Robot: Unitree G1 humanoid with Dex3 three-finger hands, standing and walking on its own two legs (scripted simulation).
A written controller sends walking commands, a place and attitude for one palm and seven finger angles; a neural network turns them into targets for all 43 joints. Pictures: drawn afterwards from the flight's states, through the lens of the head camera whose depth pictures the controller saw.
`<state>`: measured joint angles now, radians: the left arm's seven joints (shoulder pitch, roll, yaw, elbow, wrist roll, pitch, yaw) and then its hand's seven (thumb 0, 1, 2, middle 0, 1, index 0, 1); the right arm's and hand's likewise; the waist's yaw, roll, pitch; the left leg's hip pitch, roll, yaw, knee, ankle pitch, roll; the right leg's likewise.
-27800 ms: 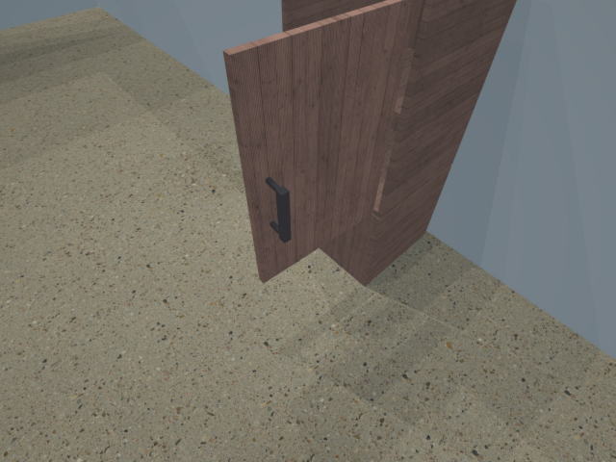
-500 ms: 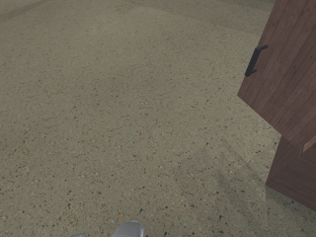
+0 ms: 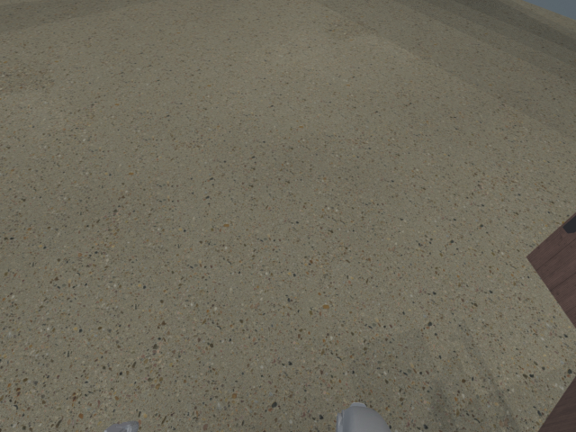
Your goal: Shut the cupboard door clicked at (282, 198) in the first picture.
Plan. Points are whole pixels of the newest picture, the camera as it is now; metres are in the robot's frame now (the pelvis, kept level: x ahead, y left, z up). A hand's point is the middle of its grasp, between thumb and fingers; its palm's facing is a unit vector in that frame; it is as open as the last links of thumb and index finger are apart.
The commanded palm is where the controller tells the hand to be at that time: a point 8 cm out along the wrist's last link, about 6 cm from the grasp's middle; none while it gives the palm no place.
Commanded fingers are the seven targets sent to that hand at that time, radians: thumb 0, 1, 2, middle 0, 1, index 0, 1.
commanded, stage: walk to a spot facing it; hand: left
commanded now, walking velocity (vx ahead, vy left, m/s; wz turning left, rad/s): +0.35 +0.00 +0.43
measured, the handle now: out of the picture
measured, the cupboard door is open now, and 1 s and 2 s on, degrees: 62 62 62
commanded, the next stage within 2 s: turn to face it in 0.58 s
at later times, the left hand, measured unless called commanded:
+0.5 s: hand (198, 429) +0.15 +0.14 -0.17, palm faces +0.32 -0.92 -0.23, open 7.2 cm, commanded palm none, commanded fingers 0.00 0.90 0.90 -0.20 -0.30 -0.20 -0.30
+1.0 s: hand (164, 367) +0.24 +0.22 -0.17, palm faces +0.39 -0.90 -0.21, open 7.3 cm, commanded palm none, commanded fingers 0.00 0.90 0.90 -0.20 -0.30 -0.20 -0.30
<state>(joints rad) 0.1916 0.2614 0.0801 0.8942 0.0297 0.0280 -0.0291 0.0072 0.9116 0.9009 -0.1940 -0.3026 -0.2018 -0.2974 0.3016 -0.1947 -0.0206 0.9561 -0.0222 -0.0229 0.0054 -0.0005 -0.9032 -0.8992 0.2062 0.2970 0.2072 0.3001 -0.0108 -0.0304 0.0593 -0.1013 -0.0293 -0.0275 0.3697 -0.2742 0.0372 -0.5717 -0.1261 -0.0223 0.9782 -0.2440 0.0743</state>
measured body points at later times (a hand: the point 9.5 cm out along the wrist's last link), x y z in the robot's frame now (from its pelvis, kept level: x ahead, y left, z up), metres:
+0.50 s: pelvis +0.17 -0.05 +0.00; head +0.22 -0.04 +0.45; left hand +0.13 +0.19 -0.15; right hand +0.31 -0.28 -0.15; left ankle +0.20 +0.09 -0.68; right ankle +0.16 -0.15 -0.74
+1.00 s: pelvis +0.26 +0.02 +0.00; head +0.27 +0.04 +0.45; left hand +0.22 +0.27 -0.16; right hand +0.44 -0.15 -0.14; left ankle +0.25 +0.09 -0.74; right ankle +0.31 -0.13 -0.70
